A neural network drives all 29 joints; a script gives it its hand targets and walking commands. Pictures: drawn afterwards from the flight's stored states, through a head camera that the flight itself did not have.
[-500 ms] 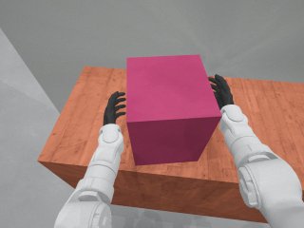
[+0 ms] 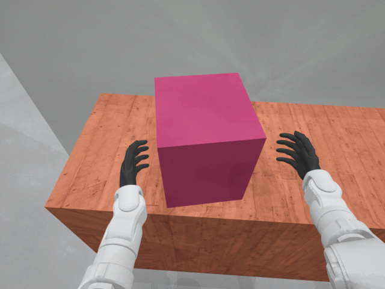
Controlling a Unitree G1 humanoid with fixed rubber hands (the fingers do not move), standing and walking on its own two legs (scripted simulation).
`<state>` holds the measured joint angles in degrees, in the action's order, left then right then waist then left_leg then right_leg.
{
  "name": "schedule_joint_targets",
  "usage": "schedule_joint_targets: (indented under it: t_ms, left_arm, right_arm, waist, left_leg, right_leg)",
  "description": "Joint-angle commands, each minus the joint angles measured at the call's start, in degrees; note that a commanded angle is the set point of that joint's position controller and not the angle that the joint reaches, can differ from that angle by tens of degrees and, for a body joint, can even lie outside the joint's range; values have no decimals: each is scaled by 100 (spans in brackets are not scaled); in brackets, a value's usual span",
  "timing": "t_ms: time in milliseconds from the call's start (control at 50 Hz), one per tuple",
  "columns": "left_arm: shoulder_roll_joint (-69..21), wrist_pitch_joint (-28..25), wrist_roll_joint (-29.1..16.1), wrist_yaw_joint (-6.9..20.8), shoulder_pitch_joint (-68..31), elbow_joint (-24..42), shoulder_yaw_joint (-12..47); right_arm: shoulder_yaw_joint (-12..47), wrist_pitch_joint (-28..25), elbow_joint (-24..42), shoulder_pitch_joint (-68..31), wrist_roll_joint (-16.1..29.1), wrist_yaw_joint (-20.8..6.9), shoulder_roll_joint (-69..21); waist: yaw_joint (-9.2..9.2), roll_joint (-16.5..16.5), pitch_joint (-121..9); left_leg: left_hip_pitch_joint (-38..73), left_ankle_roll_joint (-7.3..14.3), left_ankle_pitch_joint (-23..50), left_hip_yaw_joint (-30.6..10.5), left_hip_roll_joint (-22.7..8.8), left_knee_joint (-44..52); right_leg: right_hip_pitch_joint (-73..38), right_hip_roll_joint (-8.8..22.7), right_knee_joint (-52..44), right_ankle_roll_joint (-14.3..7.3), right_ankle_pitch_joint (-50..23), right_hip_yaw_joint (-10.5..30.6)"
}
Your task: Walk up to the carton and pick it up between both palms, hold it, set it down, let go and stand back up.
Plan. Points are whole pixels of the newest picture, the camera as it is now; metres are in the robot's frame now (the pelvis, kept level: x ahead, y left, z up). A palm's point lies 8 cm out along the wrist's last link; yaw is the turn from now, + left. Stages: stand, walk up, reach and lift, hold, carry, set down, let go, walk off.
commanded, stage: set down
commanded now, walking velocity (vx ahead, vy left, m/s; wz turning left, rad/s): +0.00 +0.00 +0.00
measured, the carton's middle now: (201, 142) +0.46 +0.07 +0.03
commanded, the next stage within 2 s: none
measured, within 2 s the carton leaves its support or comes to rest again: neither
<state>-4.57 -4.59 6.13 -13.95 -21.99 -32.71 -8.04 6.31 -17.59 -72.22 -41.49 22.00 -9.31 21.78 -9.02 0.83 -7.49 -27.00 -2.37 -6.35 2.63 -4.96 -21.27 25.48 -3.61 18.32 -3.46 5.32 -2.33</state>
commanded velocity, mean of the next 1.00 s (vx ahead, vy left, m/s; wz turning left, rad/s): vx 0.00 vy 0.00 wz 0.00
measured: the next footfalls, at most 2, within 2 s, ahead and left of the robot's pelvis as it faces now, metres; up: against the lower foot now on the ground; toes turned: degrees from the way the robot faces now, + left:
none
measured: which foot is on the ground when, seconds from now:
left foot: down 0.00-1.00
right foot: down 0.00-1.00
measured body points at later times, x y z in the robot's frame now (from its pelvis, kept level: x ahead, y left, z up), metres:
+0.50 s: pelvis +0.01 +0.00 +0.00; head +0.01 +0.01 +0.45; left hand +0.28 +0.20 +0.04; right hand +0.36 -0.21 +0.02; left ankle +0.03 +0.15 -0.74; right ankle +0.03 -0.08 -0.74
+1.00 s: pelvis +0.02 +0.00 +0.00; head +0.01 +0.01 +0.45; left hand +0.25 +0.19 +0.03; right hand +0.31 -0.23 +0.01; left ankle +0.03 +0.15 -0.74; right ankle +0.03 -0.08 -0.74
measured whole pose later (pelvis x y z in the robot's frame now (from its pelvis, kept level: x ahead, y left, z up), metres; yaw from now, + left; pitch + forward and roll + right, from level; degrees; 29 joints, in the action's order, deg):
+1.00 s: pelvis +0.02 +0.00 +0.00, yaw +1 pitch +5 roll -1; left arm -4.2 0.0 5.5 -15.0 12.6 -4.9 -0.2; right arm 6.3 -21.4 -45.0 -3.3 24.7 -15.2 23.1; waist -4.1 0.9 -7.5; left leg -16.6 -2.4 -9.5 2.3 -4.7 -21.3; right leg 14.9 -3.6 18.4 -3.6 8.6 -2.3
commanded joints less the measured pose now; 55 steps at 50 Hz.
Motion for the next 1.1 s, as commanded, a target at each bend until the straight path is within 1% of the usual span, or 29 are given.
schedule_joint_targets:
  t_ms: [0, 20, 40, 80, 100, 120, 140, 180, 200, 220, 260, 280, 320, 340, 360, 440, 500, 580, 620, 660, 700, 720, 800, 860, 880, 920, 940, 1000, 1080]
  left_arm:
    - [521, 49, -489, -69, -939, 1598, 214]
    - [449, 114, -514, -34, -371, 1555, 329]
    - [622, 127, -568, 1, -879, 1026, 160]
    - [440, 278, -476, 27, -675, 1087, 224]
    - [411, 203, -615, -9, -532, 1680, 436]
    - [206, 197, -512, -35, 80, 2035, 557]
    - [524, 163, -449, -37, -455, 1806, 290]
    - [595, 115, -551, -25, -379, 1852, 234]
    - [602, 106, -509, -60, -123, 2074, 132]
    - [379, 143, -634, -27, 452, 2496, 539]
    - [374, 93, -423, -42, 1125, 2473, 380]
    - [197, 199, -270, 32, 1306, 2283, 480]
    - [379, 194, -342, -20, 635, 2335, 305]
    - [174, 306, -305, 13, 1239, 2411, 526]
    - [324, 231, -419, 5, 691, 2634, 371]
    - [222, 257, -436, -138, 1033, 2861, 623]
    - [307, 352, -513, -191, 770, 2788, 508]
    - [237, 419, -558, -169, 1208, 2832, 654]
    - [302, 418, -573, -249, 893, 3019, 647]
    - [-11, 495, -393, -149, 1916, 3131, 792]
    - [156, 493, -432, -107, 2660, 3215, 600]
    - [39, 516, -385, -148, 2104, 3280, 718]
    - [53, 407, -215, -55, 2685, 3388, 693]
    - [111, 340, -344, -135, 2623, 3802, 916]
    - [22, 291, -340, -143, 3389, 4186, 951]
    - [210, 168, -463, -120, 2845, 3964, 770]
    - [38, 148, -578, -56, 3593, 4082, 950]
    - [104, 204, -355, -141, 3368, 4138, 885]
    - [43, 400, -271, -156, 3869, 4028, 856]
  right_arm:
    - [169, -128, 1540, -1259, 342, -276, 1573]
    - [109, -157, 1488, -720, 411, -315, 1649]
    - [-50, -97, 1366, -1173, 248, -326, 1638]
    - [-9, -63, 1092, -920, 225, -375, 1526]
    - [-23, -142, 1505, -754, 328, -421, 1629]
    - [-147, -183, 1429, -129, 337, -440, 1754]
    - [-133, -169, 1396, -532, 287, -353, 1625]
    - [-146, -200, 1618, -461, 218, -366, 1617]
    - [12, -256, 1816, -235, 365, -396, 1602]
    - [-176, -344, 2075, 210, 389, -395, 1835]
    - [87, -499, 2225, 647, 593, -438, 1839]
    - [-86, -506, 2064, 892, 438, -397, 1821]
    - [-5, -383, 1960, 492, 454, -473, 1707]
    - [-53, -369, 1889, 1075, 482, -528, 1696]
    - [110, -409, 2565, 532, 547, -508, 1537]
    - [-139, -351, 2447, 1000, 551, -643, 1804]
    - [-21, -192, 2626, 1084, 566, -704, 1533]
    - [-378, -244, 2857, 1372, 323, -641, 1791]
    - [-357, -215, 3023, 1172, 419, -670, 1749]
    - [-307, -264, 2934, 2109, 534, -734, 1739]
    - [-78, -270, 3211, 2797, 531, -684, 1676]
    - [-319, -324, 3035, 2216, 505, -735, 1897]
    - [-95, -468, 3373, 2935, 659, -626, 1712]
    - [-376, -531, 3503, 2829, 555, -691, 1899]
    - [-283, -574, 3676, 3580, 688, -739, 1906]
    - [-317, -630, 4023, 3067, 652, -640, 1847]
    - [-295, -657, 4084, 3886, 599, -608, 1753]
    - [-446, -587, 4098, 3633, 526, -650, 1862]
    - [-543, -489, 4159, 4292, 478, -649, 1930]
  waist:
    - [46, 438, -2283]
    - [259, 594, -2217]
    - [130, 640, -1765]
    - [253, 494, -1547]
    - [259, 514, -1953]
    - [526, 439, -2007]
    - [277, 433, -2012]
    - [330, 728, -1945]
    - [159, 711, -1973]
    - [500, 694, -2151]
    - [332, 635, -2176]
    - [523, 642, -1891]
    - [296, 491, -1597]
    - [521, 552, -1365]
    - [289, 754, -1454]
    - [375, 565, -1070]
    - [382, 896, -811]
    - [626, 871, -997]
    - [419, 760, -1133]
    - [580, 756, -868]
    - [477, 1067, -801]
    - [537, 885, -620]
    - [569, 787, -758]
    - [660, 594, -446]
    - [679, 730, -544]
    - [591, 1004, -795]
    - [739, 1088, -603]
    - [628, 796, -653]
    - [737, 1003, 169]
  left_leg:
    - [1334, 245, 1032, 75, 376, -55]
    - [1580, 293, 1053, -74, 348, -39]
    - [1127, 300, 526, 2, 397, 18]
    - [1190, 284, 551, 34, 410, 66]
    - [1310, 276, 738, -20, 416, 34]
    - [1696, 254, 919, -147, 392, 68]
    - [1273, 249, 762, -8, 480, 25]
    - [1009, 309, 590, 10, 491, 23]
    - [903, 295, 846, 2, 489, -26]
    - [1429, 278, 1318, -79, 449, 32]
    - [1580, 281, 1886, -103, 477, -30]
    - [1505, 252, 1686, -145, 535, 2]
    - [1380, 307, 1209, -87, 509, 43]
    - [1577, 287, 1181, -205, 463, 107]
    - [1311, 340, 1032, -41, 495, 35]
    - [1454, 364, 510, -126, 453, 163]
    - [1043, 441, -250, -138, 489, 105]
    - [1496, 473, -240, -203, 476, 238]
    - [1321, 445, -259, -179, 468, 183]
    - [1553, 386, 85, -263, 475, 168]
    - [1684, 458, 638, -183, 500, 190]
    - [1690, 410, 272, -251, 452, 292]
    - [1582, 329, 1015, -145, 582, 115]
    - [1651, 303, 725, -194, 531, 140]
    - [1891, 300, 846, -238, 464, 138]
    - [1490, 337, 800, -69, 559, 89]
    - [1713, 340, 969, -71, 578, 116]
    - [1949, 300, 773, -118, 525, 160]
    - [1979, 335, 495, -175, 469, 192]
  right_leg:
    - [-1835, -89, 144, 43, 400, 449]
    - [-1903, -119, 134, 14, 249, 426]
    - [-1579, -53, 75, 30, 1045, 500]
    - [-1521, -45, 35, -3, 865, 480]
    - [-1745, -65, 123, 11, 596, 430]
    - [-1822, -129, 127, -22, 109, 288]
    - [-2023, -9, 149, 59, 328, 470]
    - [-2109, 4, 170, 112, 618, 563]
    - [-2372, 56, 242, 87, 130, 622]
    - [-2460, -61, 265, 85, -626, 401]
    - [-2772, -106, 338, 37, -1488, 405]
    - [-2766, -104, 281, 45, -1289, 441]
    - [-2279, -14, 160, -10, -181, 492]
    - [-2219, -45, 75, -30, -270, 455]
    - [-2216, 44, 83, 11, -89, 618]
    - [-1753, 3, 30, -108, 845, 524]
    - [-1608, 222, -60, -43, 1866, 822]
    - [-1655, 141, 0, -86, 1298, 585]
    - [-1613, 187, 22, -111, 1518, 690]
    - [-1912, 171, 13, -89, 978, 696]
    - [-2219, 83, 52, -110, 145, 583]
    - [-1719, 38, 5, -110, 732, 483]
    - [-2594, 126, 138, -82, -983, 621]
    - [-2026, 79, 95, -122, -177, 466]
    - [-2183, 107, 57, -121, -413, 520]
    - [-2388, 201, 135, 4, -841, 636]
    - [-2504, 218, 115, 32, -1151, 654]
    - [-2163, 174, 13, -17, -335, 577]
    - [-1833, 227, -178, -42, 284, 653]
